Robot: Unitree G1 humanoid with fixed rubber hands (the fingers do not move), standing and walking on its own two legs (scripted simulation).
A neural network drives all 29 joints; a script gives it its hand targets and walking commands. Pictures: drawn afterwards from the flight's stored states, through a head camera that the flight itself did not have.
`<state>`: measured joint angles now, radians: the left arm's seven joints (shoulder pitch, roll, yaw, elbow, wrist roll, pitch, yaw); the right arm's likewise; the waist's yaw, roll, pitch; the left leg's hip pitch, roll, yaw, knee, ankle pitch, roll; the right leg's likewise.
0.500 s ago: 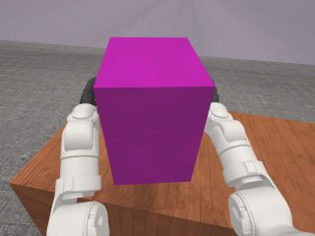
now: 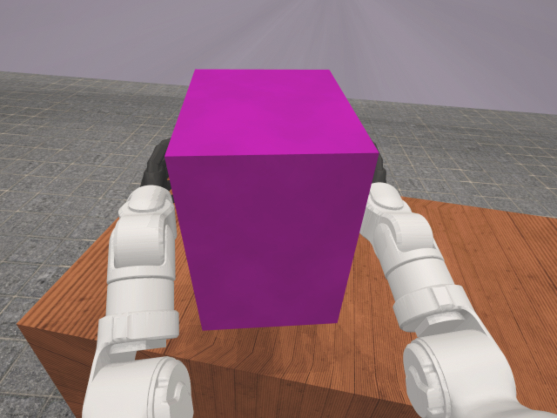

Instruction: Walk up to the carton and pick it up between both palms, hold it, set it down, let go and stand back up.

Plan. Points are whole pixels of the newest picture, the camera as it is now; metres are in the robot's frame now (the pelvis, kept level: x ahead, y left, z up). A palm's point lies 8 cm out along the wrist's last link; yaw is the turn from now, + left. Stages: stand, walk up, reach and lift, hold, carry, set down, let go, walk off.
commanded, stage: hold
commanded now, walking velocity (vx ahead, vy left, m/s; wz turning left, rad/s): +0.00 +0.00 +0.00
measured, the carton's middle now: (267, 197) +0.39 -0.01 +0.20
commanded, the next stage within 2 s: none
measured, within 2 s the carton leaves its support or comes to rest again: neither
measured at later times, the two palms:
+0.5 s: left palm (154, 193) +0.37 +0.14 +0.22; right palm (368, 188) +0.37 -0.15 +0.23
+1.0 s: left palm (154, 193) +0.37 +0.14 +0.22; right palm (368, 187) +0.37 -0.15 +0.23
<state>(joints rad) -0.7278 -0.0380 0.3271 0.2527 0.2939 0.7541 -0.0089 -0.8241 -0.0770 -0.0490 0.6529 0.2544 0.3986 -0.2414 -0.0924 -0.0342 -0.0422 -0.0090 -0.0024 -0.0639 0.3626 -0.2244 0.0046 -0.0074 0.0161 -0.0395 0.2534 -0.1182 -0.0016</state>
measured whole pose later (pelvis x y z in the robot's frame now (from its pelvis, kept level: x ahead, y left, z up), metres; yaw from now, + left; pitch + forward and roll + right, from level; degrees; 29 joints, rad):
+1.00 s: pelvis +0.00 +0.00 +0.00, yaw +0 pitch -7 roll -1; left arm -0.72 -0.04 0.33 0.24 0.29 0.76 -0.01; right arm -0.82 -0.08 -0.04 0.64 0.26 0.40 -0.25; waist -0.09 -0.04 -0.04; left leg -0.01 0.00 -0.07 0.36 -0.22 0.01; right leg 0.00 0.02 -0.04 0.25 -0.12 0.00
